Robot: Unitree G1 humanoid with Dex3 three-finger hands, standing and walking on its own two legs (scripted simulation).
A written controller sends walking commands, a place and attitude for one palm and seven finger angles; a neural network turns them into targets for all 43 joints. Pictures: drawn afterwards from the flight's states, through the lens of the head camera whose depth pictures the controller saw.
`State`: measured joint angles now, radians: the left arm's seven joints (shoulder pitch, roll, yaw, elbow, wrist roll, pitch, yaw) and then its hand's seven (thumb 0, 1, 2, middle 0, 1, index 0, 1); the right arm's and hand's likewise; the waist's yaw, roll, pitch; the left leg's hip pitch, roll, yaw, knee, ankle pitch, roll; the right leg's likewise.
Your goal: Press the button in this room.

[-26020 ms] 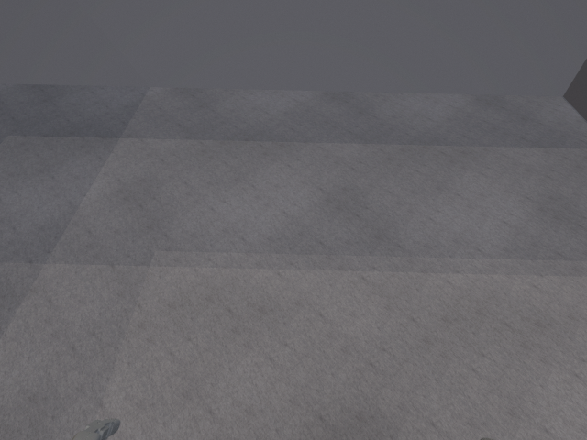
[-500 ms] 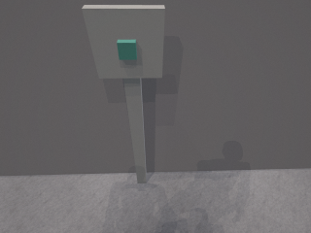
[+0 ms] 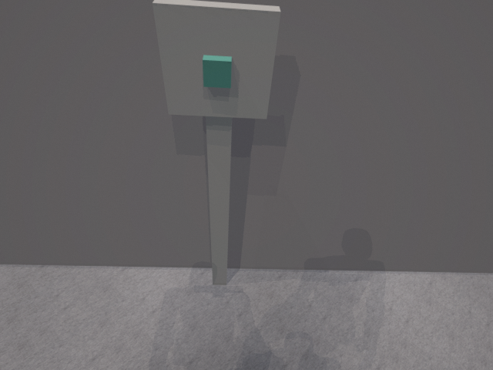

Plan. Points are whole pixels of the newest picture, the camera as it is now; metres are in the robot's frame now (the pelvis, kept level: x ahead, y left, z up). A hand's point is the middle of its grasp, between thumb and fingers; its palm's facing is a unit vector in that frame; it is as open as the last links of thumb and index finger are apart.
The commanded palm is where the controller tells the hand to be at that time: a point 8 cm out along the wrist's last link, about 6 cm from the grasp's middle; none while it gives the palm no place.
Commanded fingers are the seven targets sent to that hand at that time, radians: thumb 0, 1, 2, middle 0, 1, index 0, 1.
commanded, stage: shuffle to correct the standing spot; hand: left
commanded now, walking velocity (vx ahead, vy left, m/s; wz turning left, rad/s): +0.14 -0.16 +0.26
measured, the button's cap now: (217, 71) +0.58 +0.10 +0.22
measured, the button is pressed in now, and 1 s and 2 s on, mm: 0 0 0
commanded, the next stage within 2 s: come to a stop and stand still in 0.68 s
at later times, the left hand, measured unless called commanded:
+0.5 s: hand out of the picture +0.01 +0.12 -0.19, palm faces +0.05 -1.00 -0.06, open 7.4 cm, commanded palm none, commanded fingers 0.00 0.90 0.90 -0.20 -0.30 -0.20 -0.30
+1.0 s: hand out of the picture +0.15 +0.06 -0.18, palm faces +0.10 -0.98 -0.19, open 7.2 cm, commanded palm none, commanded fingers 0.00 0.90 0.90 -0.20 -0.30 -0.20 -0.30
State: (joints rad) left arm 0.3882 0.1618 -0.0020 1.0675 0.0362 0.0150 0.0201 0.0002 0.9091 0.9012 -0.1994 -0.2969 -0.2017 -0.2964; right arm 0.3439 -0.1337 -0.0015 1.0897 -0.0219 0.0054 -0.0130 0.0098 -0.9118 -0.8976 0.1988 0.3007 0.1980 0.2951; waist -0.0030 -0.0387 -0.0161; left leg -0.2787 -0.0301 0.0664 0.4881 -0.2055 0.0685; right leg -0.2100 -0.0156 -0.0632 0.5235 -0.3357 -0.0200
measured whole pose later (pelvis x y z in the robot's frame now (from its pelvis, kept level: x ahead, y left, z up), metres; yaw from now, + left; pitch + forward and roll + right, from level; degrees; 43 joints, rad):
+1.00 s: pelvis +0.12 -0.12 +0.00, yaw +4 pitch +0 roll -1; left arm 0.26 0.16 0.04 1.01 0.03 -0.01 0.03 0.00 0.95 0.90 -0.20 -0.30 -0.20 -0.30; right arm 0.28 -0.17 -0.04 1.05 -0.01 0.01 -0.02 0.01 -0.91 -0.90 0.19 0.30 0.19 0.29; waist 0.00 -0.01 0.02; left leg -0.38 0.04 0.10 0.74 -0.38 -0.02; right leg -0.26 -0.03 -0.13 0.49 -0.24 -0.02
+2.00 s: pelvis +0.08 -0.12 +0.00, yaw +4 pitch -2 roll -1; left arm 0.29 0.28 0.02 1.01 0.03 0.01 0.02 0.00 0.91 0.90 -0.20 -0.30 -0.20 -0.30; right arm 0.26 -0.28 -0.04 1.04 -0.02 0.01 0.01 0.01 -0.91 -0.90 0.20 0.30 0.20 0.30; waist -0.01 0.01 0.01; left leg -0.30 -0.01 0.09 0.44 -0.12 0.07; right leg -0.18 -0.03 -0.07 0.47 -0.26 0.00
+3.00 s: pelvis +0.11 -0.15 -0.04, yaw +5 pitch +8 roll +0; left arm 0.46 0.27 0.26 0.17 -0.31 -0.42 -0.42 0.00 0.90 0.90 -0.49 -0.62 -0.50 -0.62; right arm 0.17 -0.22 -0.02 0.58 0.04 -0.22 -0.01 0.02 -0.91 -0.90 0.20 0.30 0.20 0.30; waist -0.01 -0.02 -0.09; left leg -0.66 0.02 0.06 0.86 -0.34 0.03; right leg -0.54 0.01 -0.06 0.89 -0.48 -0.04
